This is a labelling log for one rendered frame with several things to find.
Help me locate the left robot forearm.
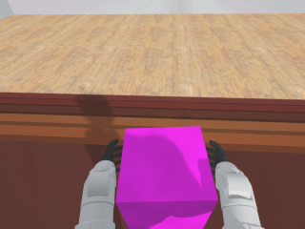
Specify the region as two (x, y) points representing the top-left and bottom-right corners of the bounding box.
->
(74, 160), (116, 229)

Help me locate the right robot forearm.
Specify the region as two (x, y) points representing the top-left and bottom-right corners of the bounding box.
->
(214, 161), (265, 229)

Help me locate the robot left hand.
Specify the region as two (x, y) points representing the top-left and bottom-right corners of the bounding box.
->
(101, 139), (123, 173)

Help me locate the robot right hand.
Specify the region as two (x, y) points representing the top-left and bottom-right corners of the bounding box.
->
(205, 140), (229, 176)

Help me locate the carton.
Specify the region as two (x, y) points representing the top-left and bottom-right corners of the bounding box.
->
(115, 126), (218, 229)

